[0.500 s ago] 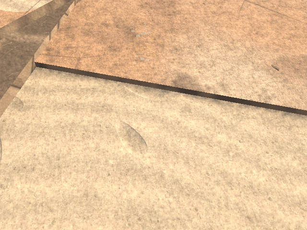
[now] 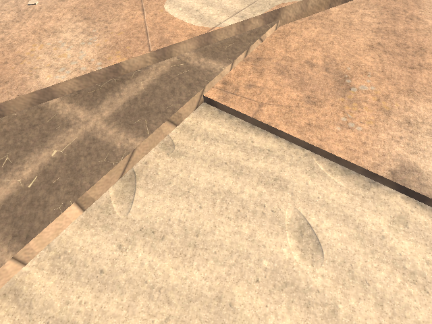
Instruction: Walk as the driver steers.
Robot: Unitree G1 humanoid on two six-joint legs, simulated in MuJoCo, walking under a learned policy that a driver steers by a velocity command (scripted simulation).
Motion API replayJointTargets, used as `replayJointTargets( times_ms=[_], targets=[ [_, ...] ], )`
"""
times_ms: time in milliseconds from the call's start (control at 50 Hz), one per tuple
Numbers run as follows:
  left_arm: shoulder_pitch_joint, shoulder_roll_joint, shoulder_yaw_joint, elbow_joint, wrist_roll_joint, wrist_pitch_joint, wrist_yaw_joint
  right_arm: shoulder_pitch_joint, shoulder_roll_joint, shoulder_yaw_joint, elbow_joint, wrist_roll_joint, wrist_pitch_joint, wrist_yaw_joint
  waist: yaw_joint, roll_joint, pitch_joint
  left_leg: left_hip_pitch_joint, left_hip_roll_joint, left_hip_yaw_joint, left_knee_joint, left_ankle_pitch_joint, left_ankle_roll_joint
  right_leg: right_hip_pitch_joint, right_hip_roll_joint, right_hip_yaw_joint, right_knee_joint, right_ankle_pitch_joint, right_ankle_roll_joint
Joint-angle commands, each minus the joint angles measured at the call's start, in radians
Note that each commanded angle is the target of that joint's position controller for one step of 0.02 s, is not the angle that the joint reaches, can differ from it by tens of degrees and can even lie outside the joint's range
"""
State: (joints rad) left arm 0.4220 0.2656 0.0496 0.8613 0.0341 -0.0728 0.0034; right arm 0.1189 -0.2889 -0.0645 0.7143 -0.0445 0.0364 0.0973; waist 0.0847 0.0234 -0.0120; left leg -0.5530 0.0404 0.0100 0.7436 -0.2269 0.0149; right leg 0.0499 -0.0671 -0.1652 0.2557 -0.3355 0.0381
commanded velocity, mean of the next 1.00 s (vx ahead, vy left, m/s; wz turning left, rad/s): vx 0.49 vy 0.00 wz -0.35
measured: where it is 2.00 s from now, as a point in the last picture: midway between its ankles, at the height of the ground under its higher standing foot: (321, 194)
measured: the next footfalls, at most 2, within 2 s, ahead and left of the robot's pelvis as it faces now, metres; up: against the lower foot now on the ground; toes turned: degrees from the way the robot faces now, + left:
left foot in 0.06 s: +0.15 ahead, +0.13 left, +0.00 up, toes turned +4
right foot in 0.58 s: +0.47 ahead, -0.05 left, +0.00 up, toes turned -15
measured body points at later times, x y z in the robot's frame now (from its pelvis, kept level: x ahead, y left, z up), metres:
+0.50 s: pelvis +0.27 +0.04 -0.01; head +0.30 +0.04 +0.44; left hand +0.47 +0.25 -0.13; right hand +0.21 -0.20 -0.15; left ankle +0.11 +0.13 -0.74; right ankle +0.42 -0.07 -0.71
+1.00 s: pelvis +0.55 -0.02 +0.00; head +0.57 -0.04 +0.45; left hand +0.65 +0.25 -0.12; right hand +0.64 -0.31 -0.10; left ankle +0.76 +0.06 -0.70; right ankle +0.43 -0.04 -0.74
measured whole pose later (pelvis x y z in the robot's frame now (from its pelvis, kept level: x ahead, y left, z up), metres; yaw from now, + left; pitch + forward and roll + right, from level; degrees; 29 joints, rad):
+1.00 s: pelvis +0.55 -0.02 +0.00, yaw -26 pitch +2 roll -1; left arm 0.41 0.28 0.07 0.87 0.01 -0.05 -0.01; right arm 0.05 -0.26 -0.01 0.73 -0.04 -0.02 0.02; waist 0.09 0.04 0.04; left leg -0.62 0.08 -0.04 0.67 -0.05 -0.05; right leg -0.03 0.15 0.16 0.32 -0.30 -0.12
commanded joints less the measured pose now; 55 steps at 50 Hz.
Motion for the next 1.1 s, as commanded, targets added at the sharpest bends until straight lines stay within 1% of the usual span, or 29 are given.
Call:
replayJointTargets(
  times_ms=[20, 40, 60, 80, 100, 120, 140, 160, 200, 220, 280, 360, 460, 520, 560, 580, 600, 620, 640, 680, 720, 760, 840, 940, 1000, 1040, 1060, 1080, 1100],
  targets=[
    [0.051, 0.183, 0.041, 0.003, -0.008, 0.001, -0.002, -0.150, -0.043, 0.002, -0.109, -0.005, -0.032, -0.010, 0.004, -0.198, 0.130, 0.086, -0.070, 0.122, -0.139, -0.075, 0.059, -0.103, -0.218, 0.098, -0.034, 0.374, -0.172],
    [0.047, 0.184, 0.037, 0.016, -0.015, 0.005, -0.003, -0.057, -0.047, -0.003, -0.081, -0.006, -0.044, -0.024, -0.053, -0.176, 0.088, 0.218, -0.104, 0.127, -0.197, -0.064, 0.085, -0.115, -0.210, 0.073, 0.090, 0.608, -0.169],
    [0.038, 0.172, 0.029, 0.025, -0.023, 0.007, -0.004, 0.127, -0.063, -0.016, -0.015, -0.011, -0.060, -0.040, -0.147, -0.109, -0.020, 0.455, -0.131, 0.124, -0.264, 0.002, 0.107, -0.168, -0.164, 0.015, 0.311, 0.758, -0.148],
    [0.020, 0.136, 0.013, -0.001, -0.027, 0.005, -0.009, 0.320, -0.129, -0.035, 0.029, -0.029, -0.072, -0.058, -0.237, -0.009, -0.171, 0.746, 0.055, -0.084, -0.296, -0.146, 0.135, -0.367, -0.121, 0.003, 0.595, 0.496, -0.122],
    [0.030, 0.008, -0.014, -0.069, -0.036, -0.002, -0.026, 0.403, -0.278, -0.059, 0.037, -0.017, -0.078, -0.077, -0.225, 0.299, -0.286, 0.954, 0.396, -0.604, -0.432, -0.205, 0.228, -0.703, 0.055, 0.036, 0.920, -0.220, -0.077],
    [-0.065, 0.120, 0.017, -0.058, -0.031, 0.001, -0.014, 0.390, -0.263, -0.060, 0.045, 0.004, -0.081, -0.089, -0.257, 0.111, -0.241, 0.850, 0.384, -0.637, -0.463, -0.053, 0.224, -0.747, 0.059, 0.241, 1.022, -0.166, -0.105],
    [-0.096, 0.111, 0.021, -0.066, -0.046, -0.004, -0.018, 0.315, -0.209, -0.041, 0.058, 0.002, -0.084, -0.095, -0.198, 0.079, -0.111, 0.743, 0.339, -0.436, -0.437, 0.084, 0.196, -0.759, 0.019, 0.267, 1.022, -0.081, -0.123],
    [-0.082, 0.096, 0.016, -0.046, -0.046, -0.008, -0.022, 0.239, -0.133, -0.020, 0.055, 0.002, -0.089, -0.091, -0.152, 0.046, -0.043, 0.625, 0.285, -0.308, -0.462, 0.185, 0.161, -0.713, -0.014, 0.249, 0.951, -0.010, -0.123],
    [-0.026, 0.080, 0.020, 0.000, -0.014, 0.021, -0.027, 0.152, -0.051, 0.008, 0.049, 0.016, -0.103, -0.091, -0.091, 0.093, 0.008, 0.511, 0.206, -0.153, -0.518, 0.239, 0.113, -0.637, -0.032, 0.220, 0.884, 0.045, -0.104],
    [-0.013, 0.066, 0.021, 0.011, -0.009, 0.034, -0.034, 0.160, -0.038, 0.014, 0.057, 0.017, -0.113, -0.092, -0.085, 0.100, 0.009, 0.488, 0.197, -0.117, -0.532, 0.292, 0.114, -0.616, -0.022, 0.212, 0.887, 0.062, -0.100],
    [-0.080, 0.027, 0.018, -0.008, -0.011, 0.049, -0.051, 0.202, -0.051, 0.010, 0.095, 0.024, -0.136, -0.097, -0.072, 0.072, 0.055, 0.484, 0.194, -0.025, -0.577, 0.393, 0.121, -0.696, -0.016, 0.201, 0.870, 0.144, -0.092],
    [-0.238, 0.008, 0.005, -0.064, -0.006, 0.045, -0.065, 0.222, -0.021, 0.020, 0.126, 0.024, -0.143, -0.102, -0.083, 0.058, 0.113, 0.483, 0.166, 0.095, -0.605, 0.442, 0.117, -0.757, -0.010, 0.158, 0.685, 0.301, -0.086],
    [-0.383, 0.001, -0.015, -0.129, -0.002, 0.043, -0.080, 0.282, -0.066, 0.015, 0.177, 0.027, -0.141, -0.119, -0.104, 0.037, 0.134, 0.564, 0.196, 0.176, -0.577, 0.644, 0.098, -0.654, 0.030, 0.050, 0.408, 0.340, -0.133],
    [-0.294, 0.036, -0.002, -0.113, 0.001, 0.048, -0.066, 0.278, -0.113, 0.005, 0.190, 0.021, -0.124, -0.135, -0.055, 0.068, 0.047, 0.668, 0.207, 0.218, -0.357, 1.076, 0.074, -0.521, 0.122, -0.006, 0.386, 0.206, -0.196],
    [-0.089, 0.085, 0.025, -0.057, 0.007, 0.039, -0.053, 0.260, -0.141, -0.002, 0.181, 0.017, -0.103, -0.136, 0.035, 0.058, -0.073, 0.602, 0.206, 0.221, -0.010, 1.023, 0.077, -0.265, 0.174, 0.021, 0.314, 0.140, -0.252],
    [0.044, 0.154, 0.054, -0.022, 0.018, 0.038, -0.036, 0.252, -0.135, 0.000, 0.161, 0.016, -0.103, -0.129, 0.097, -0.017, -0.146, 0.428, 0.163, 0.234, 0.287, 0.732, 0.057, -0.051, 0.085, 0.170, 0.246, 0.058, -0.303],
    [-0.005, 0.268, 0.082, -0.040, 0.015, 0.046, -0.021, 0.325, 0.004, 0.025, 0.104, 0.022, -0.107, -0.105, -0.017, -0.263, -0.209, -0.015, -0.039, 0.188, 0.676, -0.287, 0.001, 0.240, -0.225, 0.694, 0.211, 0.115, -0.459],
    [0.024, 0.265, 0.086, -0.048, -0.028, 0.055, -0.024, 0.204, -0.080, 0.010, 0.065, 0.022, -0.119, -0.101, 0.049, -0.142, -0.272, -0.164, -0.089, -0.037, 0.782, -0.294, 0.002, 0.273, -0.265, 0.940, 0.061, 0.076, -0.518],
    [-0.042, 0.227, 0.078, -0.042, -0.031, 0.057, -0.013, 0.133, -0.080, 0.015, 0.039, 0.029, -0.134, -0.097, 0.018, -0.076, -0.114, -0.228, -0.011, -0.074, 0.715, -0.170, 0.011, 0.154, -0.253, 0.788, 0.020, 0.084, -0.471],
    [-0.128, 0.142, 0.057, -0.046, -0.031, 0.047, -0.008, 0.140, -0.078, 0.016, 0.053, 0.021, -0.137, -0.101, -0.068, 0.028, 0.024, -0.113, 0.052, -0.060, 0.534, -0.092, 0.002, -0.102, -0.160, 0.604, -0.009, 0.289, -0.381],
    [-0.157, 0.114, 0.043, -0.051, -0.035, 0.029, -0.007, 0.181, -0.061, 0.021, 0.059, -0.005, -0.097, -0.097, -0.116, 0.013, 0.014, -0.001, 0.066, -0.059, 0.445, -0.096, -0.028, -0.216, -0.095, 0.494, -0.027, 0.419, -0.357],
    [-0.136, 0.138, 0.049, -0.043, -0.035, 0.012, -0.011, 0.168, -0.039, 0.025, 0.046, -0.008, -0.072, -0.090, -0.123, -0.004, 0.013, 0.010, 0.066, -0.033, 0.365, -0.071, -0.051, -0.262, -0.056, 0.443, -0.037, 0.470, -0.351],
    [-0.066, 0.158, 0.056, -0.035, -0.034, 0.012, -0.014, -0.002, -0.041, 0.027, -0.015, -0.002, -0.064, -0.085, -0.066, -0.049, 0.055, -0.077, 0.065, -0.015, 0.155, 0.100, -0.080, -0.247, -0.018, 0.446, -0.063, 0.385, -0.308],
    [0.026, 0.164, 0.060, -0.025, -0.028, 0.017, -0.008, -0.158, -0.047, 0.034, -0.067, 0.008, -0.074, -0.078, 0.006, -0.079, 0.049, -0.113, 0.021, -0.020, -0.039, 0.202, -0.075, -0.112, -0.021, 0.484, -0.001, 0.447, -0.276],
    [0.037, 0.179, 0.063, -0.033, -0.017, 0.018, 0.001, -0.198, -0.062, 0.036, -0.094, 0.015, -0.087, -0.076, 0.011, -0.097, 0.048, -0.066, -0.010, -0.029, -0.129, 0.167, -0.055, -0.064, -0.045, 0.527, 0.059, 0.532, -0.261],
    [-0.017, 0.198, 0.067, -0.051, -0.015, 0.017, 0.007, -0.115, -0.089, 0.028, -0.078, 0.019, -0.098, -0.080, -0.042, -0.113, 0.036, 0.092, -0.031, -0.039, -0.208, 0.109, -0.029, -0.103, -0.051, 0.549, 0.109, 0.571, -0.223],
    [-0.047, 0.208, 0.069, -0.060, -0.014, 0.013, 0.004, -0.024, -0.112, 0.018, -0.050, 0.021, -0.103, -0.088, -0.085, -0.112, 0.003, 0.229, -0.058, -0.029, -0.231, 0.066, -0.013, -0.138, -0.036, 0.549, 0.183, 0.649, -0.202],
    [-0.065, 0.202, 0.066, -0.061, -0.022, 0.006, -0.005, 0.109, -0.140, 0.005, -0.014, 0.016, -0.116, -0.099, -0.156, -0.062, -0.064, 0.415, -0.047, -0.034, -0.296, 0.082, 0.013, -0.185, 0.023, 0.507, 0.352, 0.666, -0.177],
    [-0.060, 0.138, 0.047, -0.085, -0.035, -0.004, -0.015, 0.265, -0.210, -0.013, -0.003, -0.006, -0.125, -0.118, -0.214, 0.041, -0.204, 0.644, 0.146, -0.223, -0.336, -0.114, 0.060, -0.294, 0.091, 0.431, 0.617, 0.471, -0.151]
  ],
)
Keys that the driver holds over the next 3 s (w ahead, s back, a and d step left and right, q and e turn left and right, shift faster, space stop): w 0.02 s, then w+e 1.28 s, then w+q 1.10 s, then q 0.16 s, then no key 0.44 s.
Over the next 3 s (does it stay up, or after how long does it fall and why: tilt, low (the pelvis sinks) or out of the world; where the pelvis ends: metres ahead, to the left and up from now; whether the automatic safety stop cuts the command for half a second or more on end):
stays up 1.35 -0.36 0.04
